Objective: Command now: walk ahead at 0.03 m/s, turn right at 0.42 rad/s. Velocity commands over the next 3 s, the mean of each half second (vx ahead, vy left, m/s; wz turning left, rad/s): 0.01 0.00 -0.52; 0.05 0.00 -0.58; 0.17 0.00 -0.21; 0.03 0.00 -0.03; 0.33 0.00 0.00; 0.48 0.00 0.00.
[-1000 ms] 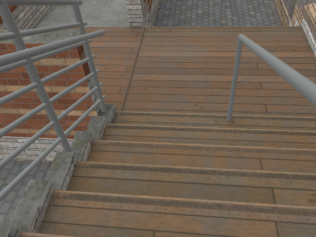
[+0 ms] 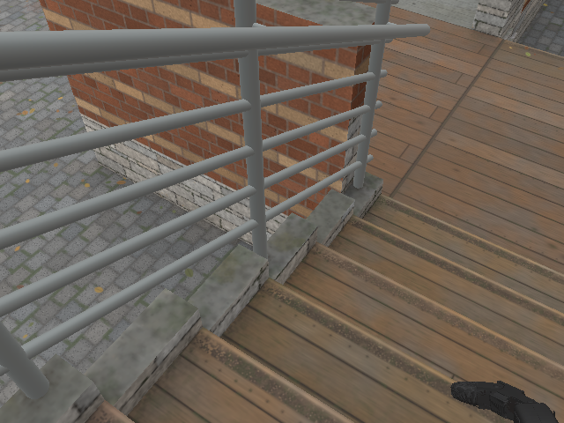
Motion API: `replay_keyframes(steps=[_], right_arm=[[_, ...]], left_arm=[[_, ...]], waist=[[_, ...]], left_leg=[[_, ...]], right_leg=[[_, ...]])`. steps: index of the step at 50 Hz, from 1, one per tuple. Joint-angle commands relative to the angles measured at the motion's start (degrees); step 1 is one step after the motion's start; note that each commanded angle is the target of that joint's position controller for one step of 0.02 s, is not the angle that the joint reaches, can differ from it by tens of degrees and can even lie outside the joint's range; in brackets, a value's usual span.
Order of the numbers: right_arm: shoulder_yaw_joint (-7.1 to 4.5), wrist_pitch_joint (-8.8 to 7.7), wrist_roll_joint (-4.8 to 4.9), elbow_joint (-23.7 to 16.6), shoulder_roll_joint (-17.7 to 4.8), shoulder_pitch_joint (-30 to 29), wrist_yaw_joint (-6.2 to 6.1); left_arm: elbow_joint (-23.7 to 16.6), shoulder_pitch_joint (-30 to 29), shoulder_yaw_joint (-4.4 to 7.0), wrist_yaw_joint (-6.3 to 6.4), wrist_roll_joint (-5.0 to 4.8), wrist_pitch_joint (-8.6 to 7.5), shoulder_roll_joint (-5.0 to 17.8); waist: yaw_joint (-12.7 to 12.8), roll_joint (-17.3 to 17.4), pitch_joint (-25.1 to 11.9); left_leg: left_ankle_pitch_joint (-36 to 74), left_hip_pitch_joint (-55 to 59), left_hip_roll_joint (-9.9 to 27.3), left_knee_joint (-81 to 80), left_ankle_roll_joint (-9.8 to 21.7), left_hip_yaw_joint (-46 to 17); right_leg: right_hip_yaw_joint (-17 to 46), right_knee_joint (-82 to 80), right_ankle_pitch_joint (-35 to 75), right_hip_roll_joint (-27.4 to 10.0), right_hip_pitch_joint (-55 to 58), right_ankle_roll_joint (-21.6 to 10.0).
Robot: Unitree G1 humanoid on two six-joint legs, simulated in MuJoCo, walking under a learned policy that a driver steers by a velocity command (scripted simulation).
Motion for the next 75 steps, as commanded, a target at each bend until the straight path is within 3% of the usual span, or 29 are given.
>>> replay_keyframes(steps=[1, 3, 4, 8, 10, 16, 21, 26, 29, 30, 31, 32, 33, 35, 37, 38, 42, 47, 51, 52, 53, 54, 55, 57, 60, 63, 69, 72, 75], right_arm=[[-1.05, 0.49, 1.62, -0.45, -4.08, 13.86, -1.31], [-1.26, 0.18, 0.79, -2.19, -10.45, 18.47, -0.76], [-2.04, 0.44, 1.34, -2.39, -12.28, 18.11, -0.33], [-0.28, -0.62, 1.31, -5.32, -5.75, 10.1, 0.04], [-0.48, -0.47, 1.3, -5.56, -6.9, 12.49, -0.81], [-1.02, -0.13, 0.79, -3.93, -10.38, 22.15, -1.38], [-1.55, -0.73, -0.3, -5.16, -13.12, 21.34, -0.32], [-2.47, 0.67, -0.92, -5.2, -13.95, 23.12, -0.29], [-3.48, 0.85, -0.52, -5.59, -15.52, 21.11, 0.48], [-3.82, 1.01, -0.93, -4.8, -15.12, 22.47, 0.49], [-2.86, 1.1, -1.33, -7.14, -10.14, 22.58, 0.87], [-2.8, 1.34, -1.87, -12.59, -11.18, 13.44, 0.64], [-2.64, 1.38, -1.1, -12.85, -11.67, 10.9, 0.56], [-2.64, 1.13, -0.35, -10.55, -11.6, 15.32, 0.65], [-2.59, 1.61, -2.43, -9.03, -12.56, 16.6, 0.65], [-1.72, 1.48, -2.85, -10.05, -9.9, 16.6, 0.88], [-0.57, 1.36, -2.12, -11.14, -8.57, 14.05, 1.17], [1.03, 0.37, -1.2, -13.3, -7.91, 6.58, 1.55], [0.86, -0.93, 0.08, -10.31, -7.89, 16.84, 1.62], [0.65, -1.17, -0.51, -8.3, -7.73, 22.64, 1.62], [0.22, -1.61, -1.15, -6.77, -9.58, 26.53, 1.33], [-1.24, -1.75, -1.41, -6.56, -16.55, 32.98, 1.0], [-2.21, -1.46, -0.88, -2.67, -17.91, 36.1, 0.67], [-1.09, -2.73, -0.16, -3.81, -12.52, 26.52, 1.16], [0.69, -3.83, 0.11, -3.5, -6.36, 21.4, 1.92], [0.06, -4.34, 0.17, -1.24, -7.97, 24.02, 2.03], [0.55, -4.16, 0.06, 2.65, -8.84, 33.12, 1.06], [0.52, -3.7, -0.61, 4.59, -9.44, 34.15, 0.3], [0.53, -2.99, 0.52, 5.58, -8.94, 30.98, 0.31]], left_arm=[[-4.59, -6.24, 3.94, -0.3, -1.74, 0.14, 9.92], [-7.67, -4.65, 3.78, -1.38, -1.85, 0.72, 4.44], [-9.04, -7.04, 4.61, -1.94, -0.91, 1.16, 8.13], [-6.84, -5.98, 5.33, -3.19, -0.18, 2.01, 10.8], [-6.95, -7.95, 5.16, -3.13, -0.13, 2.82, 11.01], [-10.29, -15.92, 3.84, -3.75, -0.89, 4.8, 11.28], [-14.58, -22.9, 3.31, -4.3, -1.17, 4.85, 11.95], [-16.76, -22.85, 2.16, -5.63, -2.48, 3.05, 9.79], [-16.01, -16.65, 2.28, -6.06, -2.24, 1.8, 9.79], [-14.63, -12.69, 2.73, -5.4, -2.13, 0.94, 11.08], [-15.02, -9.81, 3.67, -4.86, -2.16, 0.48, 15.67], [-15.64, -7.29, 5.66, -4.64, -1.75, 1.06, 22.42], [-14.3, -6.58, 5.06, -3.76, -0.61, 1.11, 19.85], [-15.44, -14.52, 3.81, -3.05, -0.99, 1.12, 15.72], [-16.51, -16.25, 3.28, -2.73, -0.83, 0.67, 14.47], [-15.26, -14.03, 3.53, -2.28, -0.96, 0.53, 14.03], [-14.8, -12.42, 4.35, -1.61, -1.35, 0.69, 15.1], [-15.24, -8.2, 5.43, -2.92, -0.7, 0.82, 16.68], [-17.05, -11.8, 4.96, -3.19, -0.72, 0.08, 15.66], [-16.67, -11.98, 4.26, -2.83, -0.92, 0.38, 13.01], [-15.88, -8.24, 3.34, -2.58, -1.47, -0.17, 8.25], [-18.49, -10.85, 2.55, -2.72, -2.57, -1.11, 5.86], [-18.36, -16.98, 4.78, -2.55, -1.27, -1.77, 14.29], [-15.46, -13.28, 4.66, -3.06, -0.56, -1.7, 13.05], [-10.18, -7.64, 4.1, -4.28, -0.08, -0.29, 10.24], [-8.32, -8.9, 3.45, -4.13, -1.04, 0.74, 8.48], [-5.32, -15.11, 2.43, -3.66, 0.7, 1.01, 7.31], [-3.16, -16.22, 1.46, -2.88, 0.52, 0.58, 6.43], [2.2, -7.56, 0.94, -2.03, -0.33, -0.49, 6.74]], waist=[[-10.55, -4.81, -8.32], [-10.63, 11.77, -8.97], [-10.1, 12.09, -7.32], [-3.91, 8.35, -8.25], [-4.76, 6.9, -10.05], [-8.58, 8.4, -9.24], [-9.35, 9.18, -5.91], [-11.24, 9.66, -4.91], [-7.46, 6.71, -7.82], [-6.21, 2.19, -8.76], [-6.47, -11.87, -8.45], [-2.15, -11.75, -2.86], [-3.07, -6.24, -1.12], [-9.18, -6.3, -2.17], [-9.5, -5.45, -5.72], [-9.8, -3.85, -5.95], [-8.95, -4.1, -7.23], [-3.92, -8.03, -6.29], [-10.59, -7.21, -5.04], [-13.52, -5.57, -3.77], [-13.19, 2.89, -5.17], [-15.72, 13.56, -4.73], [-16.45, 9.1, 2.9], [-8.84, 6.01, 5.99], [-4.7, 9.66, -1.22], [-4.32, 7.76, -4.63], [-8.33, 6.88, -1.98], [-10.03, 7.67, -2.76], [-6.6, 7.42, -2.86]], left_leg=[[9.74, 24.55, 1.36, -24.68, -1.31, -3.01], [25.89, 34.33, 23.52, -31.78, 3.0, -27.48], [28.18, 30.55, 25.68, -34.68, 5.36, -30.86], [54.72, 26.68, 17.58, -29.63, 9.01, -12.52], [61.53, 26.57, 16.89, -29.15, 10.92, -8.63], [35.63, 29.52, 19.54, -33.79, 11.55, -9.03], [15.73, 21.23, 22.05, -36.38, 11.86, -6.93], [5.09, 17.32, 22.87, -36.63, 11.41, -4.61], [8.84, 14.17, 22.44, -29.65, 6.82, -0.24], [4.64, 6.28, 20.21, -21.99, 2.55, 4.11], [-15.03, -9.02, 13.71, -2.43, -1.9, 10.47], [-19.97, -24.02, 3.98, 3.23, -3.59, 3.3], [-14.29, -23.04, 5.96, 8.04, -3.63, -3.22], [-2.55, -17.86, 6.14, 10.69, -3.86, -4.24], [2.62, -11.74, 4.84, 15.9, -4.63, -2.73], [3.68, -10.66, 3.44, 18.57, -5.2, -3.37], [6.01, -9.8, 2.57, 14.05, -4.93, -2.99], [0.45, -4.72, 1.25, -2.6, -2.64, -3.42], [-0.77, 19.3, 1.36, -20.04, 0.87, -3.65], [1.48, 29.01, 2.33, -28.0, 1.62, -3.33], [-5.76, 39.87, 9.24, -32.59, 2.03, -11.28], [-26.04, 43.89, 24.3, -41.02, 4.37, -38.75], [-21.96, 37.62, 24.66, -42.72, 5.62, -45.13], [-9.92, 28.45, 20.46, -42.25, 5.75, -33.31], [26.28, 19.92, 13.75, -40.09, 6.43, -16.66], [43.43, 15.37, 12.59, -35.93, 7.71, -8.54], [59.26, 25.88, 13.31, -27.58, 7.91, -8.85], [68.19, 27.23, 13.95, -23.21, 8.05, -9.03], [74.78, 19.76, 12.27, -16.33, 6.28, -7.76]], right_leg=[[11.56, -10.94, 12.05, -3.38, 1.93, -6.98], [3.63, 11.87, -18.88, 6.91, -13.03, -4.61], [3.75, 16.93, -18.54, 6.32, -18.16, -3.41], [-2.24, 30.95, -7.21, 3.27, -14.09, 1.0], [-4.09, 32.15, -4.82, 2.62, -12.04, 2.07], [-6.62, 17.13, -2.94, 0.05, -10.47, 2.13], [-9.53, 10.42, -4.01, -1.8, -6.12, -0.53], [-13.78, -0.72, -9.72, -0.98, 2.36, -2.9], [-15.01, -16.14, -3.99, -0.37, 13.77, -6.01], [-8.65, -23.33, -1.13, -2.18, 23.32, -6.87], [15.31, -28.63, -2.48, -18.01, 30.77, -10.6], [30.55, -30.19, 13.39, -26.71, 26.78, -19.25], [22.93, -28.06, 22.2, -23.83, 25.58, -19.9], [12.13, -26.43, 28.13, -16.44, 20.05, -16.37], [7.13, -25.06, 38.93, -12.57, 15.5, -15.76], [7.94, -24.92, 38.46, -12.45, 13.58, -16.0], [8.81, -23.35, 30.1, -10.1, 12.55, -15.42], [18.1, -29.08, -10.12, -9.22, 12.65, -16.43], [19.41, -27.79, -10.97, -8.39, 0.11, -14.68], [17.03, -22.88, -12.62, -5.68, -6.07, -12.49], [9.95, -9.7, -18.18, 0.11, -14.35, -8.52], [4.97, 4.35, -20.54, 8.57, -27.28, -5.5], [7.2, 8.31, -15.1, 7.99, -34.29, -4.87], [6.87, 8.93, -4.43, 4.44, -27.91, -3.28], [1.11, 11.1, 4.87, 3.25, -10.03, -0.36], [-2.0, 16.11, 15.05, 3.02, -1.46, -2.0], [-6.57, 10.04, 14.19, -0.16, -7.01, -3.33], [-10.41, 5.18, 7.69, -1.23, -3.14, -3.08], [-12.31, -7.98, 11.39, -0.54, 12.49, -5.65]])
